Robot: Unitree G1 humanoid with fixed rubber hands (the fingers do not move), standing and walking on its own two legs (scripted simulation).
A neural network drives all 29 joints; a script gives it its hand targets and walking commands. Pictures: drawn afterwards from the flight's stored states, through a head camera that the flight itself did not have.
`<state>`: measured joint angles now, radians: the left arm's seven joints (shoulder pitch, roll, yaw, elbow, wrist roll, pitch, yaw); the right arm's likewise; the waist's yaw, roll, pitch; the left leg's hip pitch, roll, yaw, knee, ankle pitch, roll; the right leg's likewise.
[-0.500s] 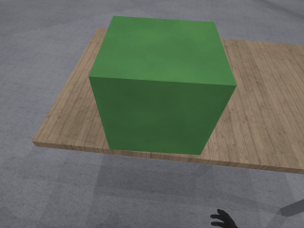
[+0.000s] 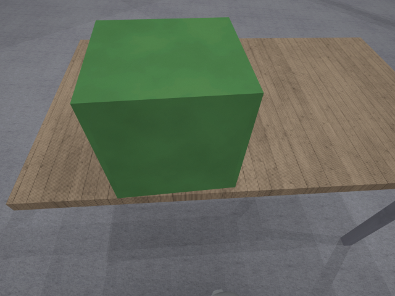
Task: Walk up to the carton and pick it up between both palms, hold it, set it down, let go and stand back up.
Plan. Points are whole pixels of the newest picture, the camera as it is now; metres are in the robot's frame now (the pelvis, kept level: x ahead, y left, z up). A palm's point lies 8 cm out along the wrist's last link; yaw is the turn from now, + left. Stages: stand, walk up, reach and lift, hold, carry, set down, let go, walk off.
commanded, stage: walk up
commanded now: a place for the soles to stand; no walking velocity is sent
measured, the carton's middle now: (171, 110) +0.51 +0.06 +0.08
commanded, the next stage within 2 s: reach and lift in 1.50 s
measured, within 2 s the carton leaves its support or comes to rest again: neither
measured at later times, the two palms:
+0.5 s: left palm out of the picture +0.06 +0.26 -0.13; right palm out of the picture +0.03 -0.21 -0.13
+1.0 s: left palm out of the picture +0.05 +0.26 -0.12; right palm out of the picture -0.01 -0.22 -0.13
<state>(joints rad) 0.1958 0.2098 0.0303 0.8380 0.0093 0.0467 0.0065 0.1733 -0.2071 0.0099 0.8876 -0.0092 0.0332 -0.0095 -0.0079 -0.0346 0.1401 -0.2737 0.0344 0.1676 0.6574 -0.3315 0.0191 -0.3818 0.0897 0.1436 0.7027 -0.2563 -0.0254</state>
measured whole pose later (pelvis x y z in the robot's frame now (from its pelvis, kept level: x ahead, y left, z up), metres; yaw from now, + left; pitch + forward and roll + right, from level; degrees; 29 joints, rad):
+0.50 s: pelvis -0.03 +0.02 +0.00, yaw -2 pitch -4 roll +1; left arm 0.20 0.22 0.03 0.85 0.01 0.01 0.01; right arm 0.18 -0.18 -0.01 0.93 0.01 0.05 0.01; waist 0.01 -0.05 0.12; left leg -0.24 -0.01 0.05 0.66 -0.35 0.01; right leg -0.39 0.04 0.12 0.65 -0.18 0.00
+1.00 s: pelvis -0.02 +0.03 +0.01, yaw -3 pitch -3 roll +2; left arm 0.22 0.21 0.00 0.99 0.01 0.00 0.03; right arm 0.26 -0.20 -0.01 1.04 0.01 0.03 -0.01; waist 0.00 -0.04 0.05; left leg -0.18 -0.02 0.06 0.56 -0.32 0.01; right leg -0.35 0.03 0.14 0.57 -0.17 0.02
